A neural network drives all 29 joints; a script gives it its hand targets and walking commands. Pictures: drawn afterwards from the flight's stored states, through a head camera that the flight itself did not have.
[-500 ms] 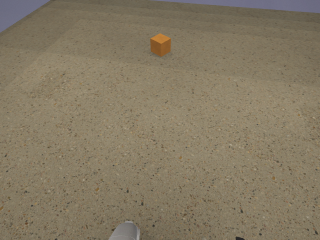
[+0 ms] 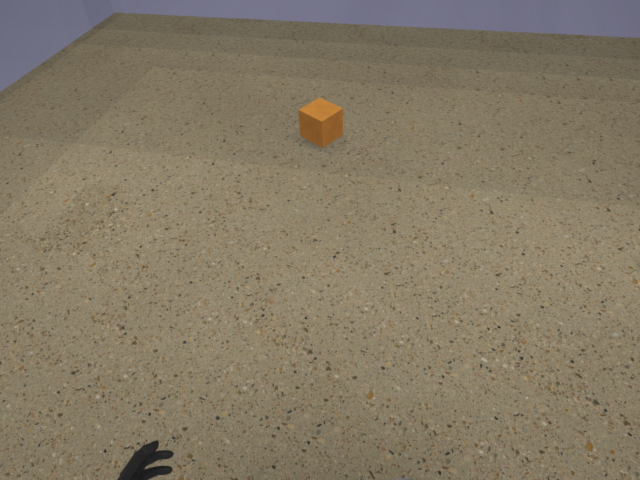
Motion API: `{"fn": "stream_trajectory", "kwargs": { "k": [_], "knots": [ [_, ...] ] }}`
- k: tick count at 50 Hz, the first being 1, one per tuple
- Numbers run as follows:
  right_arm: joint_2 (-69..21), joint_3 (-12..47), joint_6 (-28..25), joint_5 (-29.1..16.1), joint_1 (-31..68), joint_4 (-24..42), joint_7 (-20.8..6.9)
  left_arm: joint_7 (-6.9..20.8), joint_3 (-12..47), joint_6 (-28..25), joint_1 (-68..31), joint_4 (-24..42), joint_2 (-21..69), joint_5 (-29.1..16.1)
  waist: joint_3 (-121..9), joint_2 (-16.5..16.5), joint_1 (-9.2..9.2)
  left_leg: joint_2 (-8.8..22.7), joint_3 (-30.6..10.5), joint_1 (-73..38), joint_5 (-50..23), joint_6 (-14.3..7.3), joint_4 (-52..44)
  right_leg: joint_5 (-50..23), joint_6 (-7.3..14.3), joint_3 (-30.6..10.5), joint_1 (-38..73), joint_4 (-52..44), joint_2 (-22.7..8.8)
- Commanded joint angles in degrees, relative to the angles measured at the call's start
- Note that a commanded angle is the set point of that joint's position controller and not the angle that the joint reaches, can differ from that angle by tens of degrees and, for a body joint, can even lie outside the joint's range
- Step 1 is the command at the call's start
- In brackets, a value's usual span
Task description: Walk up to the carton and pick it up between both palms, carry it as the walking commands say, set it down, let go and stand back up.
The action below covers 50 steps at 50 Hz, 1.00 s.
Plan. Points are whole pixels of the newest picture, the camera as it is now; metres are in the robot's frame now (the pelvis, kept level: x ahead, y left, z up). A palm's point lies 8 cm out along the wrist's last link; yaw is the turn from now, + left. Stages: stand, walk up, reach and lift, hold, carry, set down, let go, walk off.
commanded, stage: walk up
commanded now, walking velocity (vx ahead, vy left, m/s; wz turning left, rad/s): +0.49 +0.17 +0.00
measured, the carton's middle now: (321, 122) +1.83 -0.04 -0.68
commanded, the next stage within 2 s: none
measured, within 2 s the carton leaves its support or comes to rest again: neither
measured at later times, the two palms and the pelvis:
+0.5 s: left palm (133, 354) +0.34 +0.31 -0.12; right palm (435, 366) +0.29 -0.17 -0.12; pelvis +0.25 +0.06 +0.01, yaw +0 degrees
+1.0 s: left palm (139, 320) +0.41 +0.32 -0.13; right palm (383, 215) +0.62 -0.14 -0.12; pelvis +0.51 +0.08 +0.00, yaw +1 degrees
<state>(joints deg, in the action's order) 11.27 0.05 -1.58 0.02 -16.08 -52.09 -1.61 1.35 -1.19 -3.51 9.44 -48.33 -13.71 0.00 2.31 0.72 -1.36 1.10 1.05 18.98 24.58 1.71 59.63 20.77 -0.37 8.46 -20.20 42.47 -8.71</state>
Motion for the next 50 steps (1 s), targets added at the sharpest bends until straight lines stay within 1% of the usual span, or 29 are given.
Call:
{"fn": "stream_trajectory", "kwargs": {
  "k": [1,4,8,10,12,13,14,15,16,17,19,21,23,27,30,31,32,33,34,35,36,37,38,40,43,45,47,49,50],
  "knots": [
    [6.91,-3.19,-0.31,2.14,4.61,3.23,-1.84,-1.2,-3.1,-0.28,14.31,-2.04,-9.66,2.0,-0.91,-8.36,5.39,5.2,-1.48,23.61,-8.69,1.42,8.05,-11.19,5.61,-20.0,19.71,-29.6,-15.43],
    [5.15,-2.12,0.46,2.34,7.37,4.14,-2.43,-1.12,-3.01,-0.64,16.92,-2.79,-9.1,1.56,-0.08,-10.0,5.95,4.43,1.68,22.48,-7.91,1.98,1.16,-24.01,5.66,-14.19,20.03,-27.83,-14.53],
    [3.27,-0.34,0.63,1.97,13.33,5.67,-3.73,-1.02,-3.49,-0.02,14.25,-2.77,-9.8,2.0,5.96,-12.52,4.67,4.07,5.59,14.89,-9.43,2.31,-16.37,-18.32,4.97,-7.16,12.94,-30.23,-12.16],
    [3.68,-0.24,0.39,1.95,11.64,5.08,-3.84,-1.03,-3.53,0.27,12.88,-2.48,-11.41,1.84,5.63,-13.61,2.48,2.51,8.96,7.46,-8.71,1.81,-21.58,-15.69,4.52,-5.61,8.87,-29.43,-11.92],
    [6.42,-1.95,-0.78,1.96,0.55,1.27,-2.8,-0.33,-3.53,0.32,9.62,-1.64,-10.95,1.3,-2.02,-11.15,-3.17,-0.16,11.45,-9.88,-12.03,-0.14,-27.22,-16.23,3.57,-0.35,4.4,-14.76,-6.85],
    [11.95,-4.36,-1.88,2.78,-8.57,-1.39,-1.9,-0.08,-2.39,0.32,11.02,-1.36,-7.38,1.34,-7.69,-1.75,-6.36,4.21,1.43,-23.82,-5.13,-2.73,-27.26,-10.1,2.04,2.62,-4.68,3.16,-0.93],
    [20.29,-6.99,-2.73,3.41,-18.76,-3.68,-0.66,0.37,-1.93,-0.02,10.37,1.2,-2.91,0.99,-12.07,19.87,-7.35,21.91,-26.93,-30.13,5.48,-5.2,-40.9,11.15,-0.53,1.35,-16.01,23.4,6.1],
    [23.2,-7.96,-2.6,1.5,-20.72,-4.35,0.35,0.12,-2.14,-0.31,7.7,3.18,-3.83,0.65,-9.59,22.05,-6.84,26.88,-41.19,-27.79,8.46,-8.94,-49.34,15.02,1.51,-4.72,-21.93,29.55,5.62],
    [19.71,-6.53,-2.31,1.33,-16.06,-3.71,0.77,0.14,-2.22,-0.52,5.14,3.23,-5.2,0.66,-6.29,16.78,-5.72,24.15,-37.34,-24.78,8.45,-11.85,-49.15,10.87,2.35,-7.72,-24.04,32.99,3.06],
    [15.24,-5.12,-2.42,1.61,-10.98,-3.09,1.01,0.4,-1.83,-0.97,5.22,2.21,-4.16,0.8,-4.05,13.19,-4.42,21.44,-30.92,-22.19,3.34,-12.67,-47.83,6.61,2.08,-7.2,-24.68,33.44,1.7],
    [9.86,-3.94,-2.9,1.89,-5.56,-2.12,1.58,1.19,-1.34,-0.38,7.11,0.06,-2.31,1.24,-4.41,10.01,-1.88,17.63,-19.63,-14.73,-2.11,-10.3,-46.43,2.23,0.4,-7.14,-18.64,26.98,-0.46],
    [9.86,-3.97,-3.57,1.39,-5.56,-2.16,1.67,1.63,-1.37,0.69,6.52,-0.07,-2.0,2.16,-5.04,9.4,-0.57,17.35,-16.54,-11.46,-7.38,-10.09,-46.9,1.24,-1.1,-5.97,-15.67,22.64,-0.35],
    [10.31,-4.23,-3.41,1.61,-5.41,-2.44,1.5,1.68,-1.07,1.35,2.51,0.95,-1.52,2.09,-1.53,10.29,-0.62,17.89,-15.03,-7.65,-4.91,-10.46,-48.87,0.67,-1.77,-4.73,-15.33,16.2,-0.63],
    [11.05,-4.76,-2.29,2.0,-1.02,-0.96,0.89,2.16,-0.73,1.39,-0.59,1.02,-1.59,1.57,1.91,9.96,0.97,14.61,-9.04,0.2,0.51,-9.81,-49.2,-3.09,-2.53,-1.1,-4.98,-0.33,1.67],
    [12.46,-4.89,-1.95,1.7,0.99,-0.14,0.64,1.4,-1.85,0.69,7.25,-2.44,-3.96,1.79,-1.73,4.88,5.38,11.47,-5.69,4.22,-6.17,-7.12,-37.13,-7.07,-0.83,0.15,11.11,-9.11,3.77],
    [11.19,-3.78,-2.19,1.71,2.33,0.69,0.49,0.55,-3.27,0.04,16.14,-5.68,-7.13,2.21,-6.97,-2.71,8.78,7.5,-2.46,7.97,-9.74,-5.06,-23.15,-4.01,1.3,-3.92,22.34,-11.08,0.76],
    [6.61,-2.0,-2.84,2.14,4.31,3.03,0.21,-0.24,-5.12,-0.49,22.95,-7.05,-13.68,2.53,-7.56,-23.04,11.33,0.92,4.32,17.92,0.04,-1.23,-3.54,8.88,3.78,-23.54,27.31,-25.05,-12.71],
    [6.84,-2.22,-2.29,1.72,4.5,4.42,0.08,-0.38,-5.16,0.32,24.31,-7.48,-17.8,2.6,-6.41,-23.81,10.18,-0.27,1.71,25.48,6.89,-0.54,5.06,16.39,7.91,-42.61,27.32,-33.71,-21.1],
    [7.71,-3.14,-2.02,2.08,5.43,4.42,-0.14,-0.53,-4.42,0.61,20.37,-6.06,-16.54,2.81,-2.95,-16.46,8.53,3.06,-0.76,26.25,3.67,-0.14,8.85,20.23,10.32,-42.3,23.67,-34.44,-21.28],
    [8.32,-3.77,-1.9,2.19,6.72,3.78,-0.46,-0.39,-3.65,0.51,15.49,-4.75,-13.6,2.93,-0.04,-9.42,7.45,4.44,-0.26,26.3,-0.87,0.8,9.84,17.94,10.49,-36.76,19.99,-34.54,-19.16],
    [8.21,-4.05,-1.9,1.98,6.95,3.22,-0.72,-0.59,-3.16,0.11,13.07,-3.97,-11.25,2.77,1.05,-6.09,6.59,5.23,-0.09,25.1,-4.84,1.19,8.56,12.59,8.98,-30.86,17.86,-34.19,-16.88],
    [7.57,-3.85,-1.38,2.19,5.51,1.89,-0.91,-0.93,-3.08,-0.45,13.13,-3.92,-10.49,2.67,0.28,-3.13,5.69,5.72,-1.04,24.02,-7.38,1.65,6.97,-0.09,7.12,-27.93,17.91,-32.39,-16.92],
    [7.0,-3.71,-0.79,2.3,4.47,1.78,-1.33,-1.14,-2.97,-0.74,13.35,-4.2,-10.07,2.3,-0.74,-4.22,5.2,6.04,-0.9,23.0,-7.98,1.64,6.01,-9.58,6.45,-24.36,18.26,-30.75,-16.68],
    [5.38,-2.97,0.01,2.53,4.99,1.78,-1.89,-1.03,-2.69,-1.28,14.0,-4.85,-9.18,1.83,-1.94,-8.09,4.93,5.69,0.74,20.88,-9.15,1.48,3.38,-17.53,5.64,-18.54,17.07,-29.05,-14.69],
    [4.0,-1.61,0.39,2.28,11.62,3.71,-2.7,-0.87,-3.06,-1.03,14.88,-5.35,-8.95,2.32,1.4,-9.01,5.76,5.65,2.68,19.55,-10.94,1.99,-7.32,-11.25,5.74,-14.21,14.02,-31.48,-13.18],
    [3.33,-0.98,0.01,1.77,12.93,3.83,-3.27,-0.28,-3.11,-0.69,10.99,-4.49,-8.86,2.31,5.22,-11.64,3.63,4.95,5.34,11.91,-12.78,2.2,-17.51,-0.34,5.13,-9.26,6.24,-34.32,-10.45],
    [4.17,-0.97,-0.45,1.71,13.22,3.8,-3.26,-0.01,-2.95,0.01,9.96,-3.48,-9.49,2.0,4.82,-15.27,1.96,3.08,9.82,3.1,-11.27,1.94,-22.0,3.04,5.33,-5.54,1.93,-33.04,-7.15],
    [6.18,-2.14,-1.46,1.79,4.12,0.71,-2.34,0.14,-2.62,0.14,10.42,-4.63,-9.81,1.77,-0.57,-9.32,-2.02,1.21,11.81,-9.68,-12.22,0.8,-25.62,-4.96,5.13,-3.81,0.12,-21.39,-5.88],
    [8.92,-3.8,-2.09,1.99,-3.8,-2.0,-1.54,0.02,-2.22,-0.11,11.1,-5.13,-8.55,1.43,-4.5,-2.86,-4.54,1.74,8.37,-18.4,-10.42,-0.99,-26.33,-7.49,3.78,-2.92,-1.83,-9.8,-3.62]
  ]
}}
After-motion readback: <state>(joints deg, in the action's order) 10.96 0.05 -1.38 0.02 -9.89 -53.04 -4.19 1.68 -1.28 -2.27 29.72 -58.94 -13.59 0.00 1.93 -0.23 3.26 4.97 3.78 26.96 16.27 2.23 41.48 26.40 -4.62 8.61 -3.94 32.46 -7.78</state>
